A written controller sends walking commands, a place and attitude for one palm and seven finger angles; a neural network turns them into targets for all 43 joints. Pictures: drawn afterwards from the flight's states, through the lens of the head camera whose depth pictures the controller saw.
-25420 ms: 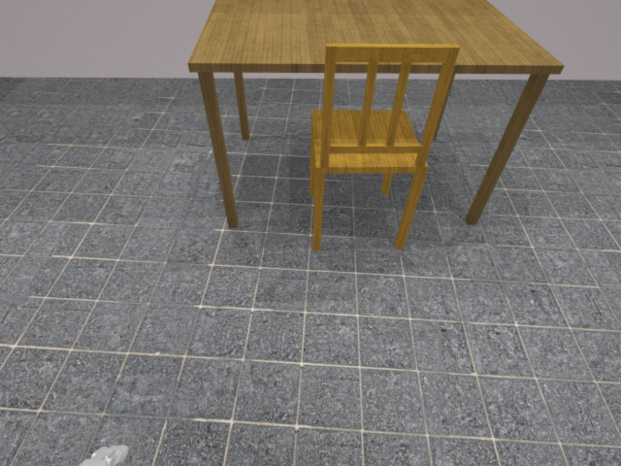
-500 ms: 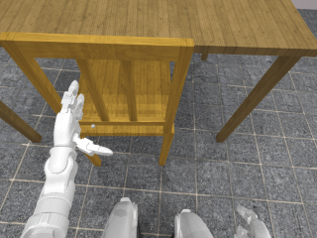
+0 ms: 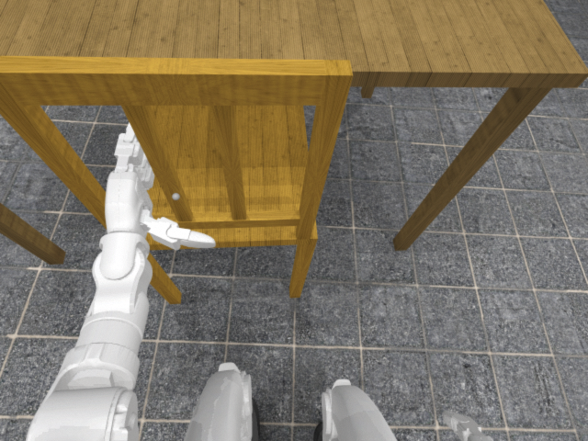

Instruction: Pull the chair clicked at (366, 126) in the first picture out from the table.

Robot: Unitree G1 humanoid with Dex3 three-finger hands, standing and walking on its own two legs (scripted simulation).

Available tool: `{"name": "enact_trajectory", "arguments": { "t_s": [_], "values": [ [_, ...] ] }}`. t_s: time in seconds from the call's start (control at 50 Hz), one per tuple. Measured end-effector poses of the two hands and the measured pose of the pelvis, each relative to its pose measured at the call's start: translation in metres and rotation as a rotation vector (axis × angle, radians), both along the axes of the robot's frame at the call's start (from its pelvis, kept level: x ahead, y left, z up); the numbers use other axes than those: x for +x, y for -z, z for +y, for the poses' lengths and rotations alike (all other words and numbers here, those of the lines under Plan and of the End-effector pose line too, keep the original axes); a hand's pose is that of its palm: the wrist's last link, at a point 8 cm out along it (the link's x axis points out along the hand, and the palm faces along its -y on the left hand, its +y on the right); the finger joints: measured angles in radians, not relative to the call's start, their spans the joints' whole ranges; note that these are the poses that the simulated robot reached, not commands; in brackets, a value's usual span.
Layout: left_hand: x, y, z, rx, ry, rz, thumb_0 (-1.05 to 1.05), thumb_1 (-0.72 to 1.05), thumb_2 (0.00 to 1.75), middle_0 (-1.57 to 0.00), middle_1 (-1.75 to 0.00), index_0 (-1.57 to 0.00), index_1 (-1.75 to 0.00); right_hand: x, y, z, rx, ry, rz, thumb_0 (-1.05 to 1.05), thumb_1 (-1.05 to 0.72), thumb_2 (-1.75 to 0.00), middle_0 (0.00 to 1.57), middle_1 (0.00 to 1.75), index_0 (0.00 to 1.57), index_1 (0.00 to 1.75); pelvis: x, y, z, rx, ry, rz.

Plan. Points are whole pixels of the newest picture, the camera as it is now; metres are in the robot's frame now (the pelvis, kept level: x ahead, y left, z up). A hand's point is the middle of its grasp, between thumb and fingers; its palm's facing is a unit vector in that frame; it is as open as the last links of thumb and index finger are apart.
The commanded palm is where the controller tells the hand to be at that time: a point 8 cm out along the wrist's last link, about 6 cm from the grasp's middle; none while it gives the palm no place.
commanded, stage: push the fingers through the gap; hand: left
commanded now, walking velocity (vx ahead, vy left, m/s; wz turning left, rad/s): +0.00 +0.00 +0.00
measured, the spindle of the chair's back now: (165, 172) +0.48 +0.18 +0.02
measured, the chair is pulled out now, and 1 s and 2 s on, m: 0.00 0.00 0.02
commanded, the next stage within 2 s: hook a spindle and tug to test in 0.66 s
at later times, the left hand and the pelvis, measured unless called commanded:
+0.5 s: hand (181, 182) +0.46 +0.16 +0.02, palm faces +0.08 -1.00 -0.04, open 16.9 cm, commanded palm +0.42 +0.20 +0.02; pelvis +0.00 -0.01 +0.00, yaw +0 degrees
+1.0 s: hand (181, 183) +0.45 +0.15 +0.02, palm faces +0.07 -1.00 -0.04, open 16.3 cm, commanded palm +0.43 +0.20 +0.02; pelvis +0.00 -0.02 +0.00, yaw +0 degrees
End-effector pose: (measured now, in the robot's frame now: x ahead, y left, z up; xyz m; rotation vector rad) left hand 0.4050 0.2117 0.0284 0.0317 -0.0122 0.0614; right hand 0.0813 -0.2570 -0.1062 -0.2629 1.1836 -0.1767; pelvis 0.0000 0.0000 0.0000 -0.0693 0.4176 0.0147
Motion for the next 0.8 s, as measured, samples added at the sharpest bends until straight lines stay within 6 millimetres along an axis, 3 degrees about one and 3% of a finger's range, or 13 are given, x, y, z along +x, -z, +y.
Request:
{"name": "enact_trajectory", "arguments": {
  "t_s": [0.36,0.8],
  "values": [
    [0.03,0.0,-0.002,0.011,-0.02,0.01,-0.02,-0.5,0.3,-0.06,-0.08,-0.06,-0.08,-0.023,0.006,-0.013,0.0,0.034,0.09,0.01,-0.9,-0.9,0.2,0.3,0.2,0.3,0.002,0.003,-0.01,0.006,0.002,0.021],
    [0.022,0.004,-0.003,0.009,-0.027,0.02,-0.02,-0.5,0.3,-0.07,-0.08,-0.06,-0.08,-0.009,0.005,-0.021,0.0,0.023,0.056,0.01,-0.9,-0.9,0.2,0.3,0.2,0.3,0.002,0.003,-0.017,0.012,-0.001,0.014]
  ]
}}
